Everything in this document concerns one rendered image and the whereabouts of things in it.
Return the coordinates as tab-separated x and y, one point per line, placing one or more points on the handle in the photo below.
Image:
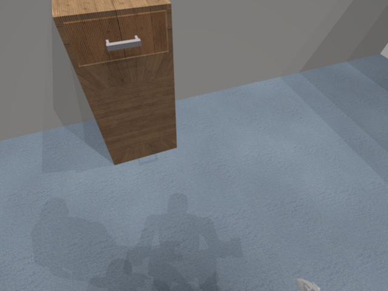
123	44

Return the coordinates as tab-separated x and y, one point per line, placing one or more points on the right robot hand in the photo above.
305	285

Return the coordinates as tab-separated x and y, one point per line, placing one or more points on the cabinet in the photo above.
132	99

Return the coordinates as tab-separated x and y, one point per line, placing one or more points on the drawer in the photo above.
88	36

